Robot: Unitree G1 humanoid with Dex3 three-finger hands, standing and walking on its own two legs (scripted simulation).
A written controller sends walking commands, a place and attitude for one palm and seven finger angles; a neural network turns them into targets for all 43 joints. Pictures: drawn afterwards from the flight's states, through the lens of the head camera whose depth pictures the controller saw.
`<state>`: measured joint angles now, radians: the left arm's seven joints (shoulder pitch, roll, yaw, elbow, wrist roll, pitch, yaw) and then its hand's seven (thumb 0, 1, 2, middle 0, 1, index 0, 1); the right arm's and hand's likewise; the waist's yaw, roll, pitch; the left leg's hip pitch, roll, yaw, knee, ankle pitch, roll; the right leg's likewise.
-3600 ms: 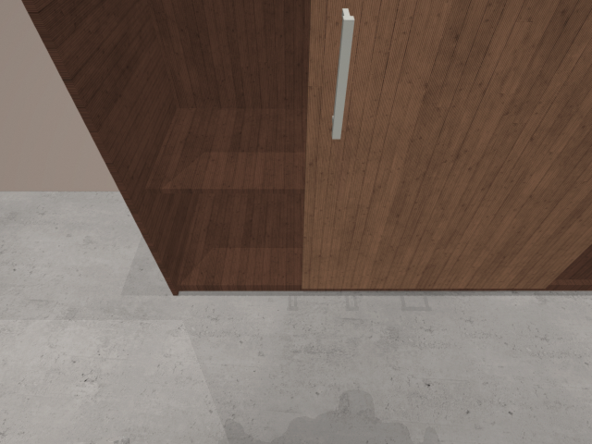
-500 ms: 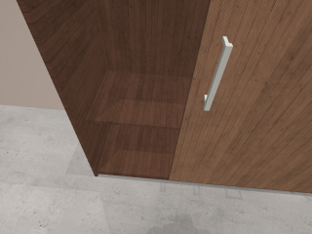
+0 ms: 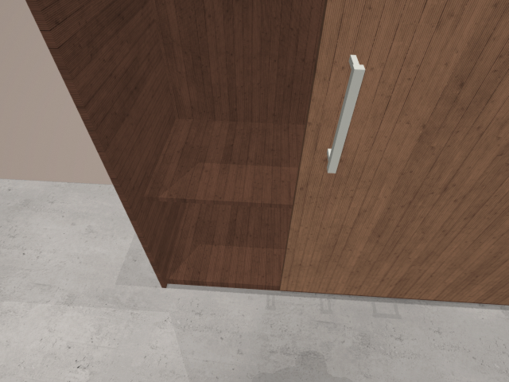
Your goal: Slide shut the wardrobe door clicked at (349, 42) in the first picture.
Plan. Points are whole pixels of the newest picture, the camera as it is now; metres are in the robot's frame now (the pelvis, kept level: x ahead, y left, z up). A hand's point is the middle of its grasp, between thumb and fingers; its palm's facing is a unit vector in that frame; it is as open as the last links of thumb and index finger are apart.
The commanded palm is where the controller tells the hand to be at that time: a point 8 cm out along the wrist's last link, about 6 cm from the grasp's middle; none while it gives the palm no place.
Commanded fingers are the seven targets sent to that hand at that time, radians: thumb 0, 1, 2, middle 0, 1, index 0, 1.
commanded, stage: come to a stop and stand still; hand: right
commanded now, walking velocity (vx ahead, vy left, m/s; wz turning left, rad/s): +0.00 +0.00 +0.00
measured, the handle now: (341, 119) +0.57 -0.13 +0.13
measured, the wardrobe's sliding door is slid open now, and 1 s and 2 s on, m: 0.48 0.48 0.48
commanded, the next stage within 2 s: look again from close up in 0.84 s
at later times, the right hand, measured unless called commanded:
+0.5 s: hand out of the picture +0.05 -0.22 -0.18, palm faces +0.03 +0.97 -0.22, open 7.3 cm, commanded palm none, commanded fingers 0.00 -0.90 -0.90 0.20 0.30 0.20 0.30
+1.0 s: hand out of the picture +0.04 -0.20 -0.18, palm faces +0.02 +0.98 -0.18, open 7.3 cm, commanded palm none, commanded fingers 0.00 -0.90 -0.90 0.20 0.30 0.20 0.30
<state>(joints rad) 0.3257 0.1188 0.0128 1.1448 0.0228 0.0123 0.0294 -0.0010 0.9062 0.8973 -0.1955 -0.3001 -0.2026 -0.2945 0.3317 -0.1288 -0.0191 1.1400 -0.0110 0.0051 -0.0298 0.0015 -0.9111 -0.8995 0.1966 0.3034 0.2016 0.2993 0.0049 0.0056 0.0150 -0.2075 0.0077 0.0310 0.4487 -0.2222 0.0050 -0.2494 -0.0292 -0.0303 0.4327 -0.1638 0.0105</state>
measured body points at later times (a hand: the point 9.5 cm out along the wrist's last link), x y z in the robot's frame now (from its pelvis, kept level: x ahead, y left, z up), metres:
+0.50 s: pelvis +0.03 -0.03 -0.01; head +0.03 -0.03 +0.44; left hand +0.05 +0.20 -0.16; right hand +0.05 -0.27 -0.16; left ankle +0.01 +0.12 -0.74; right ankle +0.04 -0.13 -0.74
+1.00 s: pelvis +0.04 -0.03 +0.00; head +0.05 -0.04 +0.45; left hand +0.06 +0.20 -0.16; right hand +0.04 -0.25 -0.17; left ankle +0.01 +0.12 -0.74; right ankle +0.04 -0.13 -0.74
